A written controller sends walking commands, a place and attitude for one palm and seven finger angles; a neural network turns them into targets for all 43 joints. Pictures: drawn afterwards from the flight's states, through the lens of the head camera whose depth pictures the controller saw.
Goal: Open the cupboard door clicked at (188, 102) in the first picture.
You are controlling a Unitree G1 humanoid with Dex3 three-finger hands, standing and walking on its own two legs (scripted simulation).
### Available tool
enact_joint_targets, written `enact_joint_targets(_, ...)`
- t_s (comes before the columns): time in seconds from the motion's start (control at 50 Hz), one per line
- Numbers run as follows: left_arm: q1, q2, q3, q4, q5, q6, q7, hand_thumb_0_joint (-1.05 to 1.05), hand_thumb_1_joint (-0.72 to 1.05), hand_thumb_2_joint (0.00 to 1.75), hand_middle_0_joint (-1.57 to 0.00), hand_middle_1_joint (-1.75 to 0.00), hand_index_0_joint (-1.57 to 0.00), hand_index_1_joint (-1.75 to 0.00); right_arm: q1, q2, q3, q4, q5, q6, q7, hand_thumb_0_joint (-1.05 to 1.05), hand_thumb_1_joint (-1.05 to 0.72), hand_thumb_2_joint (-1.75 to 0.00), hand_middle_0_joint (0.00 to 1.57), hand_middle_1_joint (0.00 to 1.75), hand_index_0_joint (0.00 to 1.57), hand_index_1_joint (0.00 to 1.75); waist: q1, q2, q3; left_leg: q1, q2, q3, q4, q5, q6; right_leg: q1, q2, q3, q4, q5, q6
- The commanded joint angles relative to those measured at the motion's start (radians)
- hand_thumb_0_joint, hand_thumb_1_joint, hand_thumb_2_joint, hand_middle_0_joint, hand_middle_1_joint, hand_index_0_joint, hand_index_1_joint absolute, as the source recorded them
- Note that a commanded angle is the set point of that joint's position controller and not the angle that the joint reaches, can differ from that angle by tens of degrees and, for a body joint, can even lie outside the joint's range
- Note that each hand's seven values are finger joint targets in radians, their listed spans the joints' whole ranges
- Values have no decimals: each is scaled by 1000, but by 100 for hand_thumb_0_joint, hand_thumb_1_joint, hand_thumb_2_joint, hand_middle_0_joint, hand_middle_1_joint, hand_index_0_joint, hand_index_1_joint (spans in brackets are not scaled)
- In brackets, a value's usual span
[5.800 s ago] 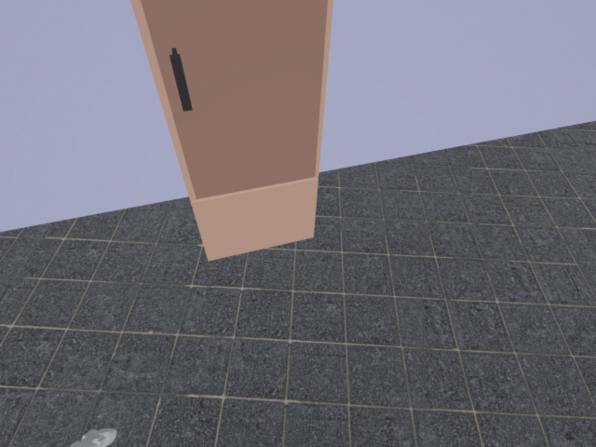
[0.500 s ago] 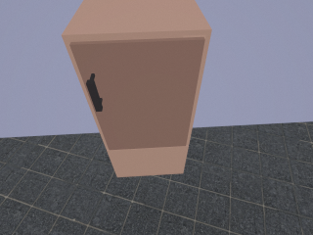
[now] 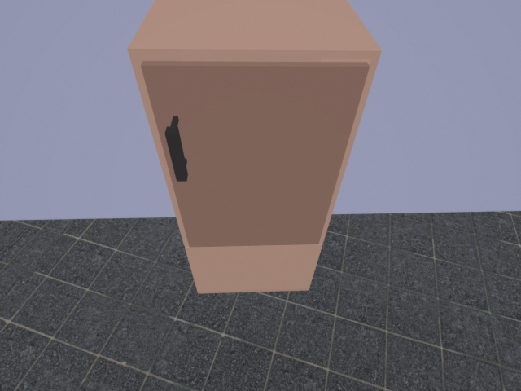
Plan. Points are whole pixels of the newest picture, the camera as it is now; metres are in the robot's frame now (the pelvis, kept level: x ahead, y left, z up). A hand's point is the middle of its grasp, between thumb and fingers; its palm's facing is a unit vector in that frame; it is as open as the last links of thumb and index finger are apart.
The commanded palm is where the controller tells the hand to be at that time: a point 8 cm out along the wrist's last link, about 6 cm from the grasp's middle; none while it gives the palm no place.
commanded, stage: look again from close up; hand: left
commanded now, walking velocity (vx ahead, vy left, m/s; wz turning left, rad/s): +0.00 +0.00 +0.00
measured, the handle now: (178, 149) +0.56 +0.22 +0.04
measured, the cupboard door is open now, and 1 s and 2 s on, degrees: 0 0 0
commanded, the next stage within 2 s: raise the hand with hooked fingers in 0.24 s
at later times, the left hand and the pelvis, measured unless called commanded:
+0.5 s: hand (136, 360) +0.17 +0.20 -0.05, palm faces +0.25 -0.95 -0.16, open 7.6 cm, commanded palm +0.11 +0.25 -0.05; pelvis +0.00 +0.01 -0.01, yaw +1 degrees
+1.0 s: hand (127, 354) +0.17 +0.21 -0.02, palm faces +0.07 -1.00 -0.07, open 10.1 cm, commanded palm +0.14 +0.27 -0.01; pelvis -0.05 -0.03 -0.08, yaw +2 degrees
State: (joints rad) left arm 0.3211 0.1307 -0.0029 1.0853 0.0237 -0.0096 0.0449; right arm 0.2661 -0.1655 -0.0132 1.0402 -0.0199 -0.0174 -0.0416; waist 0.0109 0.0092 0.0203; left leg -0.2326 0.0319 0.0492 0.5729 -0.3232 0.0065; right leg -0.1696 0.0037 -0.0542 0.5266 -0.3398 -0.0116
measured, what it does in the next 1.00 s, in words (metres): lowers itself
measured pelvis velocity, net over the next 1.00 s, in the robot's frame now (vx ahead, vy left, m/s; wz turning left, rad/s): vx -0.05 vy -0.03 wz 0.04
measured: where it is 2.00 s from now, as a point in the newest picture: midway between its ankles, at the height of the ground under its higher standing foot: outside the picture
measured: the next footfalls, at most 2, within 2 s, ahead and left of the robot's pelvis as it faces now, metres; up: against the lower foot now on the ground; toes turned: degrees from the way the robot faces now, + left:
none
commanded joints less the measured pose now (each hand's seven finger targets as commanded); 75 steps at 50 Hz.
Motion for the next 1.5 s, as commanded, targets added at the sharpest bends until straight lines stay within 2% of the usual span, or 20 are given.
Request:
enact_joint_targets(0.0, 54, 92, 12, -40, -4, -3, -7, 0, 90, 90, -20, -30, -20, -30, 55, -91, 3, -44, 2, -12, 8, 0, -90, -90, 20, 30, 20, 30, -4, 38, 103, -67, 91, -129, -210, 95, 56, -69, -64, 72, -89, 64, -27)
enact_joint_targets(0.3, 22, 132, 15, -30, -9, -5, -7, 0, 90, 90, -20, -30, -20, -30, 69, -109, 9, 12, 5, -26, 5, 0, -90, -90, 20, 30, 20, 30, -2, 8, 7, 46, 85, -95, -188, 335, 55, -18, -94, 74, -73, 202, -15)
enact_joint_targets(0.32, 78, 142, 10, -5, -1, -22, 33, 0, 90, 90, -20, -30, -20, -30, -3, -144, 2, -47, 19, -20, 15, 0, -90, -90, 20, 30, 20, 30, 17, -97, 53, -10, 104, -81, 2, 503, 22, -55, -135, 122, -120, 478, -1)
enact_joint_targets(0.34, -664, 426, 209, -1567, -170, -227, 44, 0, 88, 89, -20, -32, -20, -32, 28, -287, -45, -368, 57, -169, -16, 0, -90, -90, 20, 30, 20, 30, -100, 87, -470, 263, -9, -72, -91, 573, 13, -26, -33, 28, -14, 515, -28)
enact_joint_targets(0.36, -175, 355, 178, -1306, -93, -186, 79, 0, 85, 88, -20, -33, -20, -33, -49, -188, -11, -314, 44, -262, -50, 0, -90, -90, 20, 30, 20, 30, -1, 217, -464, 377, 51, -80, -116, 698, 11, -83, -5, 14, 61, 265, -32)
enact_joint_targets(0.38, 84, 102, 35, -1161, -138, -59, 100, 0, 83, 87, -21, -34, -21, -34, -68, -145, -23, -300, 65, -289, -44, 0, -90, -90, 20, 30, 20, 30, -35, 182, -285, 213, 33, -89, -147, 612, -35, -183, -4, -39, 93, 85, -13)
enact_joint_targets(0.4, 72, 17, 27, -1108, -163, -54, 86, 0, 81, 86, -21, -36, -21, -36, -29, -147, -36, -281, 64, -291, -39, 0, -90, -90, 20, 30, 20, 30, -51, 83, -134, 110, 27, -93, -126, 537, -29, -231, -9, -42, 76, 78, -4)
enact_joint_targets(0.42, -6, 104, 106, -1129, -162, -102, 73, 0, 78, 85, -21, -37, -21, -37, -57, -182, -57, -330, 49, -297, -31, 0, -90, -90, 20, 30, 20, 30, -57, 62, -35, 13, 5, -102, -66, 414, -20, -282, -6, -51, 45, 94, -6)
enact_joint_targets(0.44, 40, 158, 192, -1086, -160, -161, 46, 0, 76, 84, -21, -39, -21, -39, -57, -202, -71, -353, 29, -294, -24, 0, -90, -90, 20, 30, 20, 30, -43, -12, -73, -58, -10, -89, -10, 325, -18, -299, -3, -68, 43, 130, -9)
enact_joint_targets(0.5, 355, 42, 211, -875, -211, -372, -108, 0, 69, 81, -22, -43, -22, -43, -115, -176, -90, -447, 18, -279, 12, 0, -90, -90, 20, 30, 20, 30, 49, -197, -127, -266, -28, -52, 156, 279, -24, -385, 17, -84, 221, 174, -16)
enact_joint_targets(0.56, 304, 90, 269, -907, -285, -626, -309, 0, 62, 78, -22, -48, -22, -48, -165, -188, -106, -523, 18, -281, 46, 0, -90, -90, 20, 30, 20, 30, 67, -123, -217, -456, -47, -33, 330, 161, -28, -498, 6, -33, 391, 152, -25)
enact_joint_targets(0.58, 310, 148, 328, -871, -301, -637, -352, 0, 60, 77, -22, -50, -22, -50, -154, -194, -113, -550, 29, -275, 51, 0, -90, -90, 20, 30, 20, 30, 82, -62, -230, -482, -52, -22, 358, 145, -24, -495, 0, -2, 410, 148, -32)
enact_joint_targets(0.66, 74, 233, 370, -1094, -388, -531, -406, 0, 50, 73, -23, -55, -23, -55, -175, -211, -91, -696, 55, -257, 14, 0, -90, -90, 20, 30, 20, 30, 49, -13, -306, -564, -69, -6, 410, -45, 2, -511, -12, 107, 337, -157, -8)
enact_joint_targets(0.72, -66, 278, 386, -1291, -377, -540, -367, 0, 43, 70, -23, -60, -23, -60, -86, -197, -82, -676, 47, -251, -13, 0, -90, -90, 20, 30, 20, 30, -9, 19, -387, -529, -39, -31, 481, 21, 21, -491, -18, 165, 326, -51, 12)
enact_joint_targets(0.78, -212, 284, 327, -1371, -359, -572, -365, 0, 36, 67, -24, -64, -24, -64, -64, -197, -60, -633, 39, -259, -33, 0, -90, -90, 20, 30, 20, 30, -70, 48, -341, -530, -20, -55, 513, 31, 28, -544, -4, 157, 338, -11, 10)
enact_joint_targets(0.86, -190, 310, 329, -1238, -364, -522, -419, 0, 27, 63, -25, -70, -25, -70, -75, -208, -44, -586, 50, -277, -51, 0, -90, -90, 20, 30, 20, 30, -65, 90, -303, -532, -13, -67, 483, 6, 29, -548, 0, 143, 308, -66, 4)
enact_joint_targets(0.98, -87, 384, 475, -1073, -421, -344, -439, 0, 13, 57, -25, -80, -25, -80, -99, -196, -27, -605, 59, -260, -54, 0, -90, -90, 20, 30, 20, 30, 25, -4, -361, -526, -23, -77, 405, 74, 19, -345, -33, 167, 250, 33, 32)
enact_joint_targets(1.1, -100, 337, 461, -1064, -417, -411, -395, 0, -1, 51, -27, -88, -27, -88, -72, -200, -38, -590, 52, -267, -36, 0, -90, -90, 20, 30, 20, 30, 8, -60, -311, -480, -27, -70, 335, 82, 17, -379, -26, 116, 240, 54, 36)
enact_joint_targets(1.22, -187, 358, 429, -1073, -399, -460, -405, 0, -15, 45, -27, -98, -27, -98, -35, -232, -41, -587, 55, -282, -41, 0, -90, -90, 20, 30, 20, 30, -5, -4, -312, -386, -28, -68, 272, 48, 26, -435, 4, 49, 243, -46, 7)
enact_joint_targets(1.48, -285, 388, 432, -1092, -382, -373, -381, 0, -45, 32, -30, -117, -30, -117, -34, -242, -23, -602, 58, -251, -38, 0, -90, -90, 20, 30, 20, 30, -2, 115, -299, -219, -16, -99, 174, 165, 5, -399, 29, -29, 242, 107, -16)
